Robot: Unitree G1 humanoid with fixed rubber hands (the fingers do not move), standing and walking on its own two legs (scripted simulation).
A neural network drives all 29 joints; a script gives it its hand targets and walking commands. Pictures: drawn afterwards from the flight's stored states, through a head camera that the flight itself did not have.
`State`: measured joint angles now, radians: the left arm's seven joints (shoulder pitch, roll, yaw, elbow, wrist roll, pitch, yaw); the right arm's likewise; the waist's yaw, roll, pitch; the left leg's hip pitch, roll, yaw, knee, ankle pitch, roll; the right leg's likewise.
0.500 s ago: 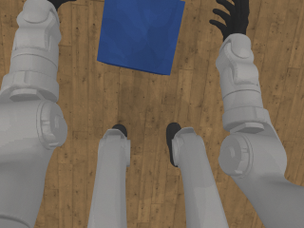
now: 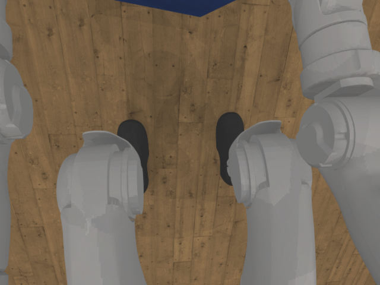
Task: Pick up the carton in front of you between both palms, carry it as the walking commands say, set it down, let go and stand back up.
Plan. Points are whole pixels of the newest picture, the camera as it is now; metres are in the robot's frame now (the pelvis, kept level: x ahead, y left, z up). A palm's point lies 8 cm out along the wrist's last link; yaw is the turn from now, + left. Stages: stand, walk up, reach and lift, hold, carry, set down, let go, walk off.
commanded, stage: reach and lift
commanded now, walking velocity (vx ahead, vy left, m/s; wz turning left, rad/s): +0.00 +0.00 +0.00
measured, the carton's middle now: out of the picture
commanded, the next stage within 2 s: none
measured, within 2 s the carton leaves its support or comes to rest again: leaves its support in 0.84 s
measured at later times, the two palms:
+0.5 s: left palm out of the picture +0.60 +0.20 -0.18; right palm out of the picture +0.56 -0.11 -0.19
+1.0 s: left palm out of the picture +0.57 +0.20 -0.12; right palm out of the picture +0.56 -0.10 -0.12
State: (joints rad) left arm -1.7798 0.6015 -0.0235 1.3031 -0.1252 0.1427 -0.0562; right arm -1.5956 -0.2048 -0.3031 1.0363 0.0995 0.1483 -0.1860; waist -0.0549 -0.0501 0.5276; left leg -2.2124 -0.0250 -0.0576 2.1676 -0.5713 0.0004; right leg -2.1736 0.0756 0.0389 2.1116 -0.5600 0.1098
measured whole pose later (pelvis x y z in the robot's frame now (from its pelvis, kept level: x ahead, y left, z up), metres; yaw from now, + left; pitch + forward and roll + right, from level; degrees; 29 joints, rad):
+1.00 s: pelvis +0.01 -0.01 -0.01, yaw +1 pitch +37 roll -4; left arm -1.50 0.36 0.06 0.96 -0.04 0.34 0.05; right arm -1.31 -0.07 -0.41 0.74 0.07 0.29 -0.24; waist -0.01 -0.07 0.25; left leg -2.25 -0.06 -0.08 2.20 -0.60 -0.03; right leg -2.21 0.12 0.06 2.16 -0.60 0.11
